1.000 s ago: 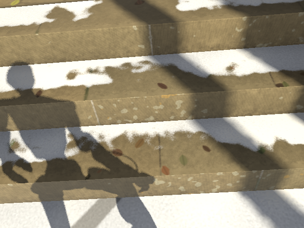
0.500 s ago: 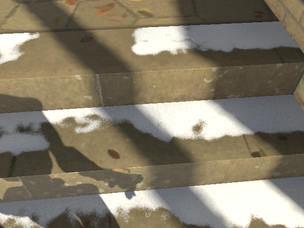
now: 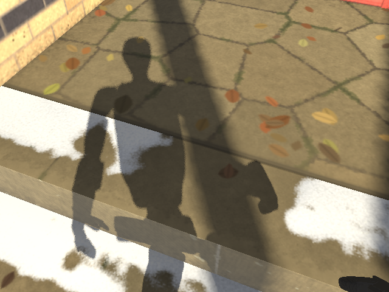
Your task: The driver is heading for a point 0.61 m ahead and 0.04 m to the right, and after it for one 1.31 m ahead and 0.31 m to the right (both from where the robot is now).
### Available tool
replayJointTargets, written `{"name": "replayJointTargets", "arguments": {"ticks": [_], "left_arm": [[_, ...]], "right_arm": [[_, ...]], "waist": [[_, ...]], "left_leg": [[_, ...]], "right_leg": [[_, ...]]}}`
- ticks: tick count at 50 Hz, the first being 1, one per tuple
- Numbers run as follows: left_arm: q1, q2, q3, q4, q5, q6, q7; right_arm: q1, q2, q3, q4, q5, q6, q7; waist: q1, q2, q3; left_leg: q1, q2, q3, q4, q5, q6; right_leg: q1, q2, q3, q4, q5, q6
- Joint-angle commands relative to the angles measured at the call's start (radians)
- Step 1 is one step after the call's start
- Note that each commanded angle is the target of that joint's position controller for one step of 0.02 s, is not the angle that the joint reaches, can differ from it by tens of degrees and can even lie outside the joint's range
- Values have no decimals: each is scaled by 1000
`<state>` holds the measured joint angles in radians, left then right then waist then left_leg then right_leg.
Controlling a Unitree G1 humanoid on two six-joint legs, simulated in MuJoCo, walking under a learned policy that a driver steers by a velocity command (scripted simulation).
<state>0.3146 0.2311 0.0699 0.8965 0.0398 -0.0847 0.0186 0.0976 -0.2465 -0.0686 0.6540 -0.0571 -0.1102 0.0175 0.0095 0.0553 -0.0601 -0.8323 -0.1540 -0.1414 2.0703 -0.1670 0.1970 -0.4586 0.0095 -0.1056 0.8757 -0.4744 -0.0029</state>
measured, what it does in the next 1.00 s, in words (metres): climbs, turning right: left foot 0.18 m higher, then right foot 0.18 m higher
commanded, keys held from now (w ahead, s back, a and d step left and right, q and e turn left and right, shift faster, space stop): w+shift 0.30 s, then w+e+shift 0.70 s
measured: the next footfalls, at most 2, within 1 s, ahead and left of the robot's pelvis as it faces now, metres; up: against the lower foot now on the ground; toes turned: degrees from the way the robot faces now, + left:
left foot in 0.24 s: +0.37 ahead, +0.09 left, +0.18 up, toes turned +3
right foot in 0.68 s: +0.68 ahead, -0.08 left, +0.35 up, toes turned -13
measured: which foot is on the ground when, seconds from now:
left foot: up 0.00-0.22, down 0.24-0.68, up 0.70-1.00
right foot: down 0.00-0.24, up 0.26-0.66, down 0.68-1.00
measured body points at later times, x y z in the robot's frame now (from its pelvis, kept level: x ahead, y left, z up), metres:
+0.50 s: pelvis +0.41 +0.02 +0.21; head +0.40 +0.01 +0.66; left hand +0.70 +0.18 +0.21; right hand +0.32 -0.24 +0.07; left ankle +0.33 +0.09 -0.51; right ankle +0.44 -0.11 -0.15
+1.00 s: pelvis +0.87 -0.06 +0.38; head +0.90 -0.06 +0.83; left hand +1.00 +0.22 +0.26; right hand +1.04 -0.35 +0.38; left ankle +1.08 +0.01 -0.31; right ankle +0.65 -0.07 -0.33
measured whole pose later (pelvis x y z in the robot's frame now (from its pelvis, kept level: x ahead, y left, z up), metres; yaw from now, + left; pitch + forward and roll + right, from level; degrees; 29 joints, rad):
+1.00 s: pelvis +0.87 -0.06 +0.38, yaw -27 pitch +5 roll -1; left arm 0.46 0.35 0.10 0.83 0.02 -0.09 0.00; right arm 0.00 -0.20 0.04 0.43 -0.01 -0.09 0.01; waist 0.07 -0.02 -0.06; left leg -0.70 0.06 -0.07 0.70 -0.14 -0.02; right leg -0.01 0.14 0.23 0.49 -0.45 -0.15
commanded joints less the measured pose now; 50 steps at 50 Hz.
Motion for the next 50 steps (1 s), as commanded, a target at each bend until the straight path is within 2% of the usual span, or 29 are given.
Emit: {"name": "replayJointTargets", "arguments": {"ticks": [1, 3, 6, 8, 9, 10, 11, 12, 13, 14, 16, 17, 19, 23, 25, 26, 28, 30, 32, 33, 34, 35, 36, 39, 41, 43, 46, 48, 50], "left_arm": [[44, -123, -41, 73, 0, -47, -40], [72, -66, -40, 96, 10, -66, -40], [231, -5, -49, 183, -42, -66, -23], [204, 63, -43, 122, -88, -39, 6], [229, 165, -30, 61, -102, -68, 4], [181, 333, 21, 19, -85, -90, 0], [112, 405, 66, -16, -81, -89, -4], [104, 363, 79, -58, -75, -99, -17], [82, 177, 53, -131, -76, -108, -67], [69, 99, 43, -186, -45, -115, -74], [-114, -81, -14, -333, 5, -98, -42], [-174, -140, -47, -365, 19, -84, -39], [-122, -215, -86, -351, 7, -34, -39], [-358, -256, -116, -444, -41, 41, 4], [-517, -260, -143, -512, -43, 48, 15], [-543, -195, -142, -527, -65, 61, 2], [-421, -123, -123, -464, -51, 76, -22], [-363, -84, -109, -440, -58, 80, -31], [-185, -2, -65, -387, -51, 98, -36], [-96, 76, -34, -370, -48, 78, -43], [-101, 189, 15, -356, -36, 55, -48], [-112, 225, 33, -313, -51, 69, -32], [-98, 210, 39, -305, -39, 76, -17], [11, 128, 26, -130, -5, 16, -6], [-130, 115, 16, -158, -10, -5, -12], [-173, 143, 12, -181, -16, -25, -9], [-127, 225, 39, -198, -36, -39, -3], [-50, 293, 64, -179, -28, -32, -14], [-84, 318, 73, -196, -18, -30, -30]], "right_arm": [[-142, 197, 105, -187, 29, 25, -18], [-282, 157, 98, -233, 38, 45, -37], [-414, 184, 139, -344, 39, 45, -39], [-306, 144, 145, -304, 51, 46, 7], [-167, 83, 116, -237, 60, 54, 5], [60, 42, 87, -198, 59, 74, 0], [195, -7, 53, -163, 51, 92, -4], [220, -108, 13, -142, 25, 97, -5], [224, -210, -27, -78, 26, 77, -19], [198, -210, -47, -77, 19, 84, -27], [159, -106, -32, 66, 47, 38, -10], [221, -10, -7, 169, 29, 19, -10], [277, 137, 32, 265, 17, -2, -5], [344, 107, 51, 366, 4, -44, 9], [341, 78, 66, 388, 30, -47, 15], [357, 53, 70, 379, 47, -47, 1], [362, 13, 83, 353, 87, -40, -36], [459, -192, 31, 314, 126, -52, -64], [429, -327, -26, 234, 81, -33, -70], [387, -324, -42, 169, 64, -17, -53], [359, -202, -33, 98, 41, -32, -37], [225, -81, -12, -25, 21, -63, 20], [148, -34, -4, -108, 1, -82, 25], [39, 126, 82, -229, -15, -51, -10], [98, 62, 88, -225, -4, 18, -24], [20, -56, 67, -264, 16, 43, -37], [91, -24, 74, -219, 40, 31, 1], [154, -59, 53, -165, 50, 37, -2], [347, -160, 4, -124, 69, 26, -33]], "waist": [[-71, -31, 196], [-40, -66, 221], [-48, -53, 223], [-83, 1, -12], [-102, -43, -191], [-210, -206, -339], [-293, -254, -416], [-284, -204, -487], [-207, 158, -449], [-186, 141, -510], [-90, -114, -199], [-61, -158, -51], [7, -102, 20], [48, -60, 170], [74, -114, 255], [61, -91, 263], [88, -104, 96], [101, -18, -94], [177, 151, -233], [194, 182, -255], [154, 16, -258], [118, -296, -231], [108, -150, -202], [-16, 69, 134], [-139, 79, 229], [-136, 45, 274], [-99, -12, 42], [-97, -43, -70], [-236, -97, -178]], "left_leg": [[-442, 78, -69, 49, -234, 2], [-417, 33, 75, 70, -311, -30], [-493, 134, 147, -195, -446, 4], [305, 132, 379, -698, -132, -18], [585, 44, 419, -716, -130, -50], [672, 26, 351, -789, -211, -60], [672, 10, 309, -981, -278, -58], [783, 3, 159, -1112, -313, -43], [935, 261, -397, -1473, -323, 125], [930, 416, -829, -1701, -303, 183], [802, 378, -626, -1660, -322, 128], [727, 343, -468, -1634, -264, 86], [670, 330, -229, -1655, -121, 1], [493, 414, -25, -1876, -124, -37], [379, 337, 159, -1999, -128, -137], [230, 345, 193, -2169, -14, -119], [264, 283, 350, -2176, 537, -96], [526, 352, 358, -1962, 1459, -69], [875, 429, 333, -1526, 1895, -70], [841, 443, 299, -1216, 1855, -67], [576, 327, 269, -783, 930, -102], [60, 57, 177, -274, 71, -178], [-154, 98, 21, 26, 5, -161], [-381, 142, 9, 77, -230, -142], [-182, 215, 18, -349, -381, -164], [46, 261, 84, -772, -255, -217], [665, 229, 141, -1209, 177, -232], [722, 149, 166, -1357, 99, -215], [889, 134, 201, -1507, 30, -214]], "right_leg": [[111, -219, 265, -604, 258, -104], [35, -223, 154, -756, 546, -132], [207, -200, 10, -897, 592, -110], [-29, -134, -60, -983, 1054, -173], [50, -180, -23, -820, 1638, -202], [242, -241, -14, -606, 1969, -213], [421, -271, 5, -335, 2105, -189], [398, -240, 92, -47, 2005, -167], [-16, 20, 141, 497, 772, -82], [-212, 153, 305, 1077, 413, -63], [-532, 69, 305, 1328, 343, -116], [-636, 49, 314, 1323, 298, -153], [-739, 34, 299, 1453, 249, -195], [-958, 57, 236, 1653, 20, -190], [-935, 29, 162, 1322, 55, -200], [-713, 18, 57, 1058, 112, -177], [-296, 30, -130, 864, 173, -171], [-38, 80, -199, 592, 116, -193], [-39, 158, -188, 414, -192, -191], [95, 191, -47, 197, -255, -225], [265, 76, 358, -31, -263, -312], [408, -68, 953, -372, -198, -473], [446, -141, 1085, -467, -197, -489], [171, -86, 806, -455, 70, -358], [-152, -13, 534, -543, 6, -274], [-330, 21, 488, -676, 119, -291], [-322, 55, 415, -724, 274, -272], [19, 66, 401, -560, 644, -233], [178, 62, 394, -116, 973, -160]]}}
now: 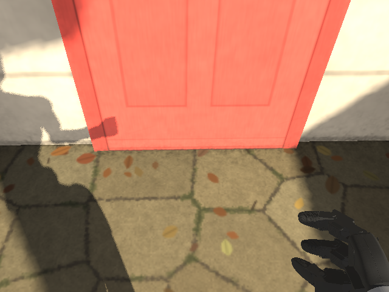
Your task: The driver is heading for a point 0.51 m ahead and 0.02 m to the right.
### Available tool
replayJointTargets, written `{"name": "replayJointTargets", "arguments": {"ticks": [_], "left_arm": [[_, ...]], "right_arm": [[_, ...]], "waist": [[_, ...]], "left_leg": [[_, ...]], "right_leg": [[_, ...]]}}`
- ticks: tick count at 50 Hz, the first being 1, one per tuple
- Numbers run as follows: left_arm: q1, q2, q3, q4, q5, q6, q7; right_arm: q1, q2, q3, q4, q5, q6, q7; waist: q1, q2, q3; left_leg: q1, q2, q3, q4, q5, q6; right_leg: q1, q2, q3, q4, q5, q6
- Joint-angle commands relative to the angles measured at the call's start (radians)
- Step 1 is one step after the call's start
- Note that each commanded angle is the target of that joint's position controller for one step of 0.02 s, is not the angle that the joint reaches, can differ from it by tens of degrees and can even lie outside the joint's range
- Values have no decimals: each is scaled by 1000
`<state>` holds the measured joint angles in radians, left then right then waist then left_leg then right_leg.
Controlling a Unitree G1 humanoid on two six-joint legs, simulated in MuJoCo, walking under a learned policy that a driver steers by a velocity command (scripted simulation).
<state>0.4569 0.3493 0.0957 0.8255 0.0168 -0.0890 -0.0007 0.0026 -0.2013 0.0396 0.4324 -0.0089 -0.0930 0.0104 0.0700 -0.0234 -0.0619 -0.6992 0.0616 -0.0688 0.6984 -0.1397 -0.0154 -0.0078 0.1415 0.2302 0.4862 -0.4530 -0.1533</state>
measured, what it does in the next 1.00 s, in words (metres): walks ahead, turning right: left foot, then right foot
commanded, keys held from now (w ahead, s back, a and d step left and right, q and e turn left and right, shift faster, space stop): w+e+shift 0.12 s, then w+shift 0.18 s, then shift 0.70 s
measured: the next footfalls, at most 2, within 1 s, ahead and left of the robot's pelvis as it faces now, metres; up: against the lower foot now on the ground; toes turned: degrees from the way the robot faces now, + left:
left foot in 0.04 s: +0.18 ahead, +0.16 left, +0.00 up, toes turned -3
right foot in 0.42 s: +0.59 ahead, -0.10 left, +0.00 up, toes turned -18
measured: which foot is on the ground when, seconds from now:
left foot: up 0.00-0.02, down 0.04-0.42, up 0.44-0.74, down 0.76-1.00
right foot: down 0.00-0.02, up 0.04-0.40, down 0.42-0.76, up 0.78-1.00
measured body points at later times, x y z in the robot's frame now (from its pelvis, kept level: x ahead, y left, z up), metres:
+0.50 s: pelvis +0.46 -0.02 -0.01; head +0.52 -0.02 +0.44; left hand +0.73 +0.13 -0.11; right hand +0.36 -0.26 -0.13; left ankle +0.26 +0.16 -0.57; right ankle +0.55 -0.09 -0.72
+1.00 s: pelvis +0.63 -0.01 +0.01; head +0.65 -0.01 +0.46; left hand +0.82 +0.20 -0.12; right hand +0.62 -0.25 -0.12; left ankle +0.78 +0.01 -0.72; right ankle +0.54 -0.14 -0.70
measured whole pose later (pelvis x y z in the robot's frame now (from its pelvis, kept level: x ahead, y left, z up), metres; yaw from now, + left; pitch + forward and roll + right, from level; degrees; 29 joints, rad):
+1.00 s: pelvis +0.63 -0.01 +0.01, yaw -18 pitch -1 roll -2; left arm 0.14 0.25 0.02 0.90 -0.01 0.03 0.03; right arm 0.23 -0.17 0.05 0.91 -0.02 -0.03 -0.06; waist -0.03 0.02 0.06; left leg -0.38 -0.04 -0.02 0.38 0.02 0.07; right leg -0.25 0.04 0.07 0.69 -0.44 0.02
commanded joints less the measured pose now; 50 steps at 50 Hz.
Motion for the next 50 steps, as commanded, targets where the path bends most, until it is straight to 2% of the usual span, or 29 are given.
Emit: {"name": "replayJointTargets", "arguments": {"ticks": [1, 2, 3, 4, 6, 10, 14, 16, 17, 19, 20, 21, 22, 23, 24, 25, 26, 27, 29, 31, 34, 35, 37, 38, 39, 40, 42, 44, 50], "left_arm": [[-257, 114, 30, -156, 15, -32, -19], [-257, -80, -23, -199, 34, -32, -14], [-99, -91, -41, -268, -43, -23, -6], [-162, -7, -31, -236, -6, 4, 7], [-284, 13, -26, -256, 26, 34, -23], [-365, -49, -60, -323, 25, 66, -57], [-484, -19, -77, -362, 33, 66, -78], [-540, -38, -91, -361, 31, 54, -91], [-524, -34, -89, -338, 42, 43, -88], [-316, -8, -77, -264, 65, 8, -76], [-139, 9, -67, -206, 71, 1, -68], [-12, 61, -49, -144, 93, 0, -51], [-34, 141, -30, -130, 64, -1, -34], [42, 181, -11, -125, 56, -11, -17], [13, 137, -6, -143, 22, 12, 5], [-129, 76, -28, -145, 5, 9, 13], [-183, -13, -62, -118, -14, -5, -2], [-213, -64, -81, -101, -26, -13, 5], [-251, -22, -79, -71, -32, -13, 4], [-255, 65, -49, -35, -28, -2, -15], [-216, 39, -44, -12, -33, -2, -19], [-223, 25, -49, -5, -44, -8, -18], [-280, -17, -67, -17, -52, 3, 1], [-254, -30, -74, -12, -40, 8, 10], [-173, -27, -69, 0, -25, 15, 12], [-6, -67, -79, 34, -30, 39, 22], [-98, 29, -55, 45, -21, 93, 28], [-152, 13, -54, 43, -25, 113, 25], [-160, -22, -58, 103, -32, 130, 37]], "right_arm": [[587, -270, -132, 140, -3, 3, -51], [647, -269, -127, 159, -55, -7, -54], [494, -336, -133, 119, -96, -15, -41], [373, -234, -127, 98, -77, -14, -31], [337, -141, -96, 143, -56, -26, -19], [448, -113, -83, 301, -21, -54, -12], [405, -186, -96, 355, -22, -67, -14], [436, -229, -107, 389, -16, -71, -1], [471, -249, -111, 409, -7, -69, -2], [507, -270, -108, 435, 8, -34, -21], [446, -278, -106, 419, 24, -32, -30], [399, -257, -103, 403, 38, -37, -33], [416, -169, -98, 354, 19, -37, -37], [538, -110, -69, 300, 99, -22, -41], [464, -165, -67, 318, 61, -20, -50], [460, -143, -61, 324, 39, -12, -49], [403, -119, -49, 332, -5, -7, -35], [381, -115, -47, 328, -13, -2, -29], [394, -107, -50, 319, -32, 16, -19], [387, -78, -48, 335, -20, 9, -23], [436, -58, -50, 404, 29, 7, -42], [437, -48, -46, 410, 30, 11, -41], [400, -61, -45, 405, -3, 20, -62], [406, -95, -50, 397, -23, 17, -59], [342, -168, -56, 369, -40, 8, -58], [300, -154, -48, 363, -18, 33, -70], [296, -96, -28, 364, -17, 50, -72], [293, -97, -20, 392, -14, 53, -80], [268, -130, -27, 472, 1, 58, -66]], "waist": [[-345, 3, -246], [-300, 173, -217], [-134, 396, -337], [-134, 178, -225], [-128, 18, -16], [-70, 101, 117], [-50, 67, 177], [-71, 43, 208], [-68, 63, 179], [36, 143, 28], [150, 185, -59], [202, 191, -125], [80, -86, -173], [40, -202, -532], [80, 9, -569], [-33, 52, -363], [-81, 126, -174], [-96, 108, -62], [-157, 79, -24], [-172, -45, -30], [-145, -44, -76], [-150, -80, -60], [-162, -75, -7], [-157, -51, 26], [-102, 118, 53], [-53, 295, -61], [-87, 211, -69], [-72, 116, -78], [-62, 143, -27]], "left_leg": [[961, -2, 71, -105, -64, 15], [1079, 219, -161, -55, -144, 9], [1124, 437, -758, -323, -176, 117], [973, 401, -712, -384, -409, 173], [719, 312, -430, -397, -326, 158], [592, 214, -110, -460, 63, 97], [507, 133, 157, -633, 238, 83], [493, 137, 216, -685, 551, 91], [565, 133, 233, -610, 861, 84], [609, 134, 243, -282, 1119, 80], [574, 132, 248, -38, 1136, 73], [463, 69, 256, 263, 807, 61], [220, -120, 270, 669, -374, 50], [-29, -158, -36, 1011, -523, 54], [-1, -111, -70, 980, -362, 68], [25, -53, -30, 861, -283, 58], [48, -12, -3, 694, -269, 35], [107, -6, -8, 598, -312, 20], [265, -16, 27, 357, -303, 10], [361, -80, 101, 47, -177, 17], [498, -134, 135, -114, 165, 15], [553, -117, 110, -151, 221, 23], [657, -60, 43, -248, 290, 49], [666, 14, -36, -262, 425, 76], [653, 184, -201, -271, 805, 123], [537, 351, -317, -316, 1010, 308], [474, 304, -351, -376, 767, 350], [497, 243, -286, -391, 627, 295], [465, 123, -235, -485, -17, 138]], "right_leg": [[-403, -51, 39, 569, 737, 24], [-648, -29, -12, 881, -33, 22], [-840, -8, -96, 1080, -13, 49], [-888, -102, -141, 1102, 114, 43], [-878, -167, -148, 1055, 180, 52], [-913, -183, -102, 896, 159, 62], [-719, -157, -237, 434, 408, 59], [-519, -107, -338, 245, 458, 25], [-454, -51, -385, 201, 449, 18], [-183, 27, -382, 130, 412, -7], [8, -4, -306, 28, 531, -39], [181, -114, -208, -8, 657, -61], [378, -357, 36, 135, 1497, -41], [741, -620, 329, 232, 1951, -284], [625, -556, 291, 126, 1679, -280], [366, -506, 214, 34, 1442, -243], [129, -433, 135, -43, 1317, -182], [-28, -416, 65, -94, 1451, -175], [-234, -343, -45, -159, 1426, -130], [-254, -229, -173, -175, 1325, -57], [-221, -200, -201, -71, 1044, 10], [-268, -205, -204, -52, 932, 22], [-356, -219, -176, 7, 664, 60], [-382, -202, -169, 56, 474, 91], [-415, -130, -222, 186, 90, 115], [-240, -106, -223, 265, -71, 129], [-212, -81, -188, 368, -97, 130], [-230, -87, -131, 379, -84, 148], [-179, -104, -169, 122, 77, 172]]}}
